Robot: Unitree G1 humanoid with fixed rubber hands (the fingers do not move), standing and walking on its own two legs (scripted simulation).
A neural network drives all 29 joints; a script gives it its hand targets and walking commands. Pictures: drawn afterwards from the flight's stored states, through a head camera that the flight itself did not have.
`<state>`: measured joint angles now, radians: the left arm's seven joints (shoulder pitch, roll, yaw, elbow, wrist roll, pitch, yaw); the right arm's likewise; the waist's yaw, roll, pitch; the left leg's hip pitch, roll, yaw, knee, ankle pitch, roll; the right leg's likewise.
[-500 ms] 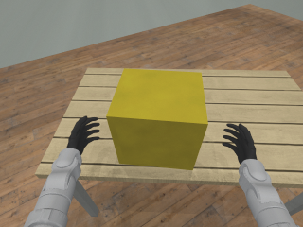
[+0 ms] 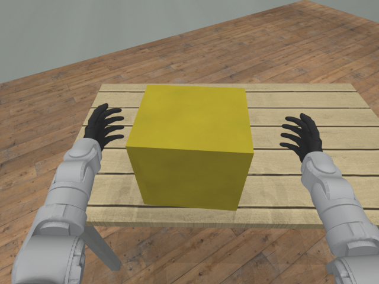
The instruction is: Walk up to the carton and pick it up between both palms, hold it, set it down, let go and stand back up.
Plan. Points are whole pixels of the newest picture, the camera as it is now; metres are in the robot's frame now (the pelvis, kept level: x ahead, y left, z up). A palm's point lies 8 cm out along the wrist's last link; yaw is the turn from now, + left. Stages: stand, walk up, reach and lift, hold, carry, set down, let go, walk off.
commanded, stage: reach and lift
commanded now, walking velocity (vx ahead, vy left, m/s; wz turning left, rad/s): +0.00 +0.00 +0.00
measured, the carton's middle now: (192, 148) +0.47 +0.02 -0.01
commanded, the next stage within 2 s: none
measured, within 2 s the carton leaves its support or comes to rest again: neither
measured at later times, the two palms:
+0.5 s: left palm (94, 102) +0.44 +0.23 +0.17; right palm (308, 110) +0.43 -0.22 +0.16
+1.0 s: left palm (94, 103) +0.46 +0.24 +0.15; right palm (300, 106) +0.45 -0.21 +0.15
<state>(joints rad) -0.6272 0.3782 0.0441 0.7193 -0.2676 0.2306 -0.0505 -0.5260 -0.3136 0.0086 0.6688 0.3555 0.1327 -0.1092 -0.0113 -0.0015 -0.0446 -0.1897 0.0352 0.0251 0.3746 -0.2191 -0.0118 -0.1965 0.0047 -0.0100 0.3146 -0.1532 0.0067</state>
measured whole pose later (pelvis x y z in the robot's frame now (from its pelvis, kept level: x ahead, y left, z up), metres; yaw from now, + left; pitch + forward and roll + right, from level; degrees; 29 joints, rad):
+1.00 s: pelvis +0.00 -0.01 -0.01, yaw +2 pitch +14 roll -1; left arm -1.21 0.47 -0.19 1.45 -0.38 -0.03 -0.07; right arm -1.09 -0.35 0.11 1.26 0.44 0.04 -0.07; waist -0.06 -0.02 -0.17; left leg -0.48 0.03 -0.02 0.44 -0.21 -0.02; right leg -0.46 0.01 -0.05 0.36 -0.15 0.00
